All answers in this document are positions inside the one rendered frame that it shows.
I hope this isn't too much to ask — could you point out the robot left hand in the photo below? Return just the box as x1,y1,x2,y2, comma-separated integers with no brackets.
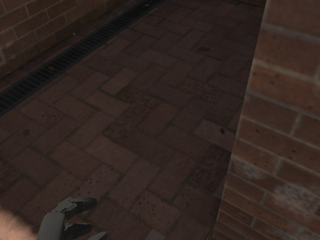
35,197,108,240

